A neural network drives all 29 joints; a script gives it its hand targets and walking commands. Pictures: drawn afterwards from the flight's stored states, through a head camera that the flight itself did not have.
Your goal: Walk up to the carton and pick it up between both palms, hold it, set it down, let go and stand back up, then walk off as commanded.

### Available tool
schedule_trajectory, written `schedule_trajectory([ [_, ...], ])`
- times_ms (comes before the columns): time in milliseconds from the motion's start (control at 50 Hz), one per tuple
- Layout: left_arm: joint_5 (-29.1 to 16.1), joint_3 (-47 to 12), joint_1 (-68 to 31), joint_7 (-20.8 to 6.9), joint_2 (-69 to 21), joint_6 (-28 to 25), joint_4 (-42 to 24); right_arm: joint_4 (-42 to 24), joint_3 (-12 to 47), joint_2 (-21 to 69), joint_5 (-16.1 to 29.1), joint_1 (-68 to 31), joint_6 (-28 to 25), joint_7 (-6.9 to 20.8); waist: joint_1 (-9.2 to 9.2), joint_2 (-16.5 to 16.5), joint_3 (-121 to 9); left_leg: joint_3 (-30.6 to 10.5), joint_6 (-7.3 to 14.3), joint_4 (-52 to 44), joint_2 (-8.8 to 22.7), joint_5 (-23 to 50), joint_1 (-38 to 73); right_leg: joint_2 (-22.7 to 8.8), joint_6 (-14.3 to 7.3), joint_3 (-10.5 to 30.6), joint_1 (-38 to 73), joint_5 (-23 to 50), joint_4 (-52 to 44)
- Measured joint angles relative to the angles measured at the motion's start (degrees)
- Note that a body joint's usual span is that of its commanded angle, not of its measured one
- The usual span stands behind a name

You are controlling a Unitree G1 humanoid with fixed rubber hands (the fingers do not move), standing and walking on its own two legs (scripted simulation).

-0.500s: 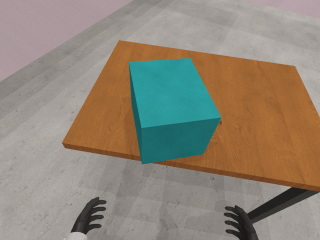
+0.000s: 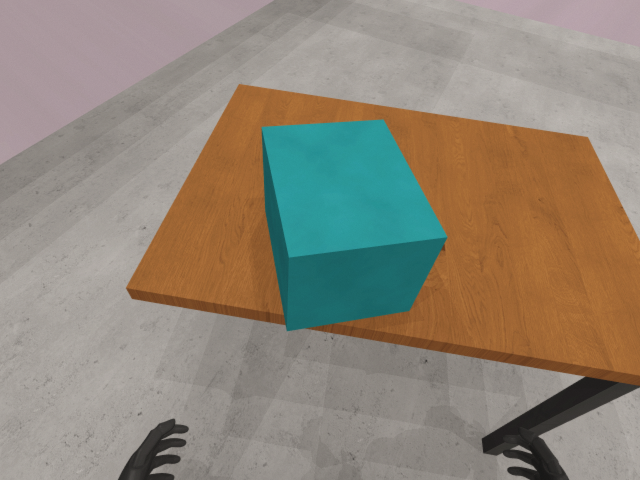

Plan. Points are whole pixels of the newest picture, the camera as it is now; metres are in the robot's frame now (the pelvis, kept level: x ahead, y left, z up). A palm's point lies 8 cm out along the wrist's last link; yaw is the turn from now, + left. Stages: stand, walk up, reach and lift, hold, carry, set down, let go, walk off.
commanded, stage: stand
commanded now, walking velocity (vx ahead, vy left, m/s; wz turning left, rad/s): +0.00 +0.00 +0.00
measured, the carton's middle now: (337, 221) +0.48 -0.01 +0.01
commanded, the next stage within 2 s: walk off in 1.84 s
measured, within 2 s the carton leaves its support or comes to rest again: neither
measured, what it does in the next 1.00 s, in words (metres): stands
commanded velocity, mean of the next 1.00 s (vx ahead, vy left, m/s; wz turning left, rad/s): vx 0.00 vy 0.00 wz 0.00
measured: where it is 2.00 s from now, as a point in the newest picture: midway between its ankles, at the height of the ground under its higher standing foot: outside the picture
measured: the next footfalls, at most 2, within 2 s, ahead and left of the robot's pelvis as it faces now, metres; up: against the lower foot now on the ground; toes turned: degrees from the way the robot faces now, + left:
none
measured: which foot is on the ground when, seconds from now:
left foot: down 0.00-1.00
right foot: down 0.00-1.00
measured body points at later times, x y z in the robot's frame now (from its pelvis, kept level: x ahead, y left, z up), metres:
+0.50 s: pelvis +0.00 +0.00 +0.00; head +0.01 +0.03 +0.45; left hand +0.11 +0.25 -0.13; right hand +0.12 -0.29 -0.09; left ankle +0.01 +0.15 -0.74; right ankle -0.02 -0.09 -0.74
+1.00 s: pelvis -0.01 +0.01 +0.00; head -0.01 +0.03 +0.45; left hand +0.08 +0.26 -0.13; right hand +0.10 -0.28 -0.10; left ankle +0.01 +0.15 -0.74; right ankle -0.02 -0.09 -0.74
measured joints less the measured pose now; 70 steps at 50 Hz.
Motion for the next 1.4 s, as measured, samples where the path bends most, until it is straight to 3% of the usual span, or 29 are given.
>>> schedule_trajectory([
  [460,0.00,-0.01,-0.02,0.00,1.90,-1.58,9.31,1.90,0.88,-0.70,0.00,0.01,1.57,0.49,0.00,0.17,-0.03,-0.01,0.31,0.84,-0.08,-0.30,-0.01,-0.07,0.28,0.00,0.38,0.17,0.00],
  [1400,0.00,-0.01,-0.02,0.00,1.97,-1.86,17.17,9.05,2.28,-0.76,-0.01,0.01,1.90,0.48,0.00,1.70,-0.11,-0.01,0.48,0.84,-0.12,1.55,0.01,-0.13,0.29,0.00,0.39,1.99,0.00],
])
